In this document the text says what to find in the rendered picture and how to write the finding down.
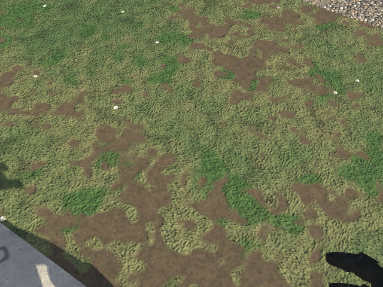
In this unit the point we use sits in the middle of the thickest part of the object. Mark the right robot hand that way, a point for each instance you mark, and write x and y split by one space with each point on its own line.
360 264

